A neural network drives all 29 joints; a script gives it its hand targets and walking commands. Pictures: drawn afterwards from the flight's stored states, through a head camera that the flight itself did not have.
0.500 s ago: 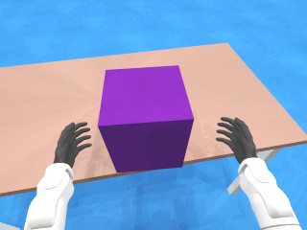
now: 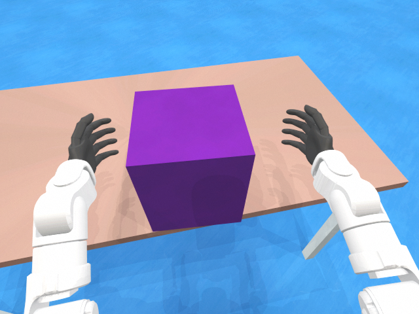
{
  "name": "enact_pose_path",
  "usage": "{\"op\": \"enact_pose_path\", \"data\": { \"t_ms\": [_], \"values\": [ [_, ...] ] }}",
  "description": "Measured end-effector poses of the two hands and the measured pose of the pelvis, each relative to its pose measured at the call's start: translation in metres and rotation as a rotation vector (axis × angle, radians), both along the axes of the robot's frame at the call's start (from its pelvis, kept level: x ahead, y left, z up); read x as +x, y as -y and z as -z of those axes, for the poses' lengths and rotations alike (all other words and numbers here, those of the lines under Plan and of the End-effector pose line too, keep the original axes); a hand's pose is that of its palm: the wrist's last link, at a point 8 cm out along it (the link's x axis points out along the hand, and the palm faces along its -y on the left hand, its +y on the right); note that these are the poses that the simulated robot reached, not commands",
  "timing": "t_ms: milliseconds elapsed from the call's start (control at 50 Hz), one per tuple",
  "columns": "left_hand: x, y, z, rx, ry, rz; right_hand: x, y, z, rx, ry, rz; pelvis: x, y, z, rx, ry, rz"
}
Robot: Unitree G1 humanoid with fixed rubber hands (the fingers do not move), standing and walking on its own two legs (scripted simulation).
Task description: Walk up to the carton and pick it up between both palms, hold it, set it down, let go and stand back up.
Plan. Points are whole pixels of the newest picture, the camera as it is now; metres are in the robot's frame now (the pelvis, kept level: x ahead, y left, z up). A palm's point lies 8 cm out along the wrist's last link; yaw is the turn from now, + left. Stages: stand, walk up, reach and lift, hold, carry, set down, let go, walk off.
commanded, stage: reach and lift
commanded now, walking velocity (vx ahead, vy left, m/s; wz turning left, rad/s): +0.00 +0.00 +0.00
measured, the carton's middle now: (191, 161) +0.41 +0.07 +0.03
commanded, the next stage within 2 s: none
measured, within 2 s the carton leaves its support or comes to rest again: neither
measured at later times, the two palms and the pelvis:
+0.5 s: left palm (74, 115) +0.38 +0.26 +0.19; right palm (308, 104) +0.43 -0.16 +0.18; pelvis +0.00 +0.00 +0.00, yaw +1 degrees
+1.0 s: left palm (102, 155) +0.38 +0.24 +0.09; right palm (287, 141) +0.42 -0.14 +0.08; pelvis +0.01 +0.01 +0.00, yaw +2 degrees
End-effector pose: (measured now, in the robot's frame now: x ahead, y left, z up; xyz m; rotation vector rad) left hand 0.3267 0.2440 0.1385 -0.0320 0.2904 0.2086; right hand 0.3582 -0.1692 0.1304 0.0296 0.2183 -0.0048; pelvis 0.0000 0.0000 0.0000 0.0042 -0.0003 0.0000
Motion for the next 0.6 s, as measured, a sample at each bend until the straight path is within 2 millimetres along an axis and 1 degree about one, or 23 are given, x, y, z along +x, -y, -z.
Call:
{"op": "enact_pose_path", "data": {
  "t_ms": [460,540,600],
  "values": [
    [0.053,-0.015,-0.048,0.031,0.014,-0.002,0.063,-0.013,-0.045,0.007,-0.011,-0.027,0.002,-0.001,0.001,-0.013,-0.049,-0.021],
    [0.061,-0.015,-0.054,0.046,0.011,-0.004,0.074,-0.015,-0.048,0.012,-0.035,-0.028,0.003,-0.002,0.001,-0.014,-0.056,-0.025],
    [0.067,-0.012,-0.052,0.052,0.003,0.003,0.08,-0.017,-0.044,0.008,-0.056,-0.032,0.004,-0.003,0.001,-0.015,-0.059,-0.027]
  ]
}}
